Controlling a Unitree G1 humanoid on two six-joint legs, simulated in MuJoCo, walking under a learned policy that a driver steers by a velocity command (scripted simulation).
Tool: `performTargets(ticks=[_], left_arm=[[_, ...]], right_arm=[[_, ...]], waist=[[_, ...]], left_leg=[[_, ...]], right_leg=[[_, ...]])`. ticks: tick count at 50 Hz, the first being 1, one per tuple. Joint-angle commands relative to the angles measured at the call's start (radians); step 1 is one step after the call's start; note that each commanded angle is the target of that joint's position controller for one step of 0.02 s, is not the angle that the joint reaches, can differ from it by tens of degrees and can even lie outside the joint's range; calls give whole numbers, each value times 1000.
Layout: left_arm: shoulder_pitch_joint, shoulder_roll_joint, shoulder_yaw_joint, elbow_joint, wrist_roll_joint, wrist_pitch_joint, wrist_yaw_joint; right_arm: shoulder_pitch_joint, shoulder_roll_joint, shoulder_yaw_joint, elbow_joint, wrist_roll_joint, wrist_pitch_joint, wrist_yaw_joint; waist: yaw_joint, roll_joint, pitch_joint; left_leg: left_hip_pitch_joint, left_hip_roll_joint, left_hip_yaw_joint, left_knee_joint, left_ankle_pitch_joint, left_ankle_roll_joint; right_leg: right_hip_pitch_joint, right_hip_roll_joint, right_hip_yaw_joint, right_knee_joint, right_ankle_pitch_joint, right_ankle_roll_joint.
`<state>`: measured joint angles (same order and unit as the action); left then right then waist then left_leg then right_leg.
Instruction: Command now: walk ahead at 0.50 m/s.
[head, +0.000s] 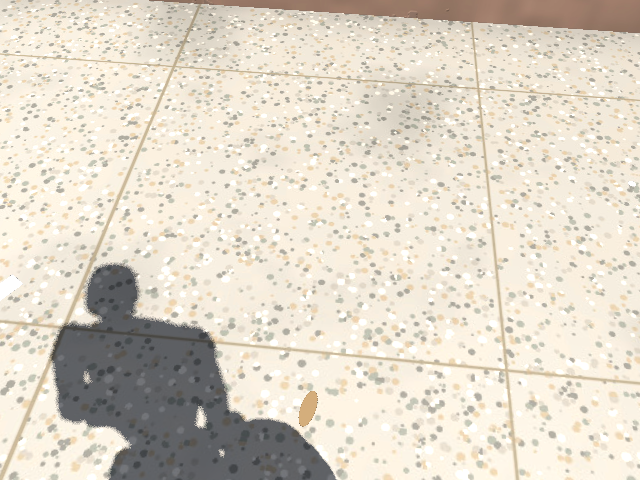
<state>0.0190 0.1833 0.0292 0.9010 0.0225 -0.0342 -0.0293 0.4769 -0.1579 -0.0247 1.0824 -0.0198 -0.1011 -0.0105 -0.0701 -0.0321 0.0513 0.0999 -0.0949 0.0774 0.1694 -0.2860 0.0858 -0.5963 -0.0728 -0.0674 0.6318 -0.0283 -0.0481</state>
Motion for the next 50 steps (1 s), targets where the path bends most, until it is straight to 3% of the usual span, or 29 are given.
performTargets(ticks=[1,3,4,5,6,7,8,9,11,13,16,21,26,29,30,31,32,33,34,35,36,37,38,40,44,50], left_arm=[[-79,68,14,-83,-2,-25,5],[70,95,31,-41,-1,-35,17],[236,115,44,15,5,-45,26],[412,178,66,58,30,-53,37],[502,287,96,68,45,-49,36],[424,239,88,64,6,-33,26],[301,190,72,45,-8,-33,23],[245,126,56,38,-5,-41,18],[239,60,34,66,-6,-55,26],[296,68,32,93,-7,-70,30],[351,111,38,111,-10,-78,31],[433,105,28,125,-11,-75,30],[516,116,28,156,-2,-70,40],[493,133,33,161,5,-65,49],[477,143,36,160,6,-64,51],[466,144,36,160,3,-59,50],[453,131,30,148,-5,-58,46],[496,54,10,106,-39,-59,36],[551,75,25,116,-44,-54,38],[471,124,41,109,-23,-44,41],[403,101,37,93,-16,-46,35],[386,74,36,93,-14,-41,31],[386,69,40,92,2,-28,26],[400,47,41,92,11,-2,13],[276,43,44,38,8,20,-1],[60,29,25,-49,4,16,-18]], right_arm=[[64,-145,-26,-6,-9,-2,-13],[31,-166,-32,-9,-10,-1,-15],[9,-170,-33,-13,-4,3,-13],[-3,-148,-24,-38,8,1,-9],[116,-41,-5,-60,53,3,5],[58,-139,-33,-52,24,5,3],[-39,-143,-39,-88,15,4,4],[-90,-130,-37,-100,11,-1,7],[-84,-94,-37,-98,-13,21,15],[-74,-67,-35,-96,-21,43,26],[-184,-75,-36,-139,-23,59,35],[-404,-73,-23,-215,-7,58,41],[-527,-82,-18,-261,-2,50,38],[-501,-101,-26,-267,-3,37,33],[-434,-112,-34,-247,-4,32,27],[-303,-128,-46,-205,-8,23,20],[-124,-170,-64,-151,-24,10,9],[18,-276,-90,-137,-51,4,-1],[-5,-294,-98,-140,-25,21,11],[-122,-237,-83,-160,-4,29,15],[-208,-164,-63,-174,0,23,18],[-246,-124,-51,-173,-3,16,17],[-244,-99,-43,-160,0,7,11],[-202,-94,-39,-141,3,-10,3],[-133,-124,-46,-123,5,-25,-2],[-58,-129,-39,-102,5,-23,-14]], waist=[[30,104,53],[100,118,-22],[172,96,-105],[235,49,-214],[195,-187,-359],[177,-59,-330],[133,-31,-157],[112,18,-79],[52,-1,-21],[37,-11,-24],[39,-15,12],[90,-25,46],[129,-38,58],[94,-43,45],[63,-50,11],[7,-32,-52],[-61,3,-152],[-71,166,-302],[-37,246,-375],[5,114,-223],[24,67,-97],[53,61,-33],[75,86,-6],[96,97,-8],[96,91,17],[55,96,56]], left_leg=[[41,309,-110,63,725,105],[42,303,-88,237,981,81],[-9,272,-58,418,966,62],[-209,235,-37,674,693,46],[-591,47,21,1097,-6,-7],[-697,43,-124,1200,-189,10],[-748,102,-135,1181,-103,15],[-725,136,-133,1124,-38,15],[-632,176,-127,1020,3,1],[-605,176,-106,979,17,-16],[-695,200,-75,890,97,-43],[-733,193,-24,612,252,-67],[-731,158,2,453,257,-36],[-649,124,11,388,157,8],[-553,93,23,368,121,26],[-389,62,32,310,139,46],[-132,119,-30,287,164,77],[169,412,-399,246,40,153],[214,551,-727,112,16,224],[70,505,-592,93,-59,188],[-87,464,-458,46,-46,156],[-187,417,-353,6,1,109],[-249,379,-271,-13,67,78],[-278,356,-177,-26,175,61],[-232,338,-46,-44,300,46],[-161,316,95,-30,482,23]], right_leg=[[-5,43,-27,-65,-73,-39],[192,104,-47,-109,-144,-78],[390,121,-54,-177,-92,-103],[660,-31,105,-181,-143,-150],[967,-350,616,-251,-208,-310],[900,-330,737,-351,-255,-304],[743,-296,558,-372,-262,-267],[617,-254,454,-410,-176,-237],[465,-167,295,-451,-55,-169],[439,-145,239,-465,41,-165],[442,-128,183,-504,73,-169],[498,-92,115,-517,174,-145],[651,-132,104,-477,267,-149],[712,-158,88,-386,462,-134],[712,-154,75,-305,594,-121],[682,-129,65,-151,655,-107],[539,-85,45,62,506,-89],[234,25,-13,413,54,-48],[55,144,56,646,-492,-46],[-3,65,124,686,-411,-57],[-3,28,124,644,-331,-56],[29,-2,120,585,-284,-55],[63,-20,121,546,-262,-48],[89,-22,108,535,-229,-37],[-47,-39,86,475,-101,-20],[-57,-10,-8,155,49,-14]])
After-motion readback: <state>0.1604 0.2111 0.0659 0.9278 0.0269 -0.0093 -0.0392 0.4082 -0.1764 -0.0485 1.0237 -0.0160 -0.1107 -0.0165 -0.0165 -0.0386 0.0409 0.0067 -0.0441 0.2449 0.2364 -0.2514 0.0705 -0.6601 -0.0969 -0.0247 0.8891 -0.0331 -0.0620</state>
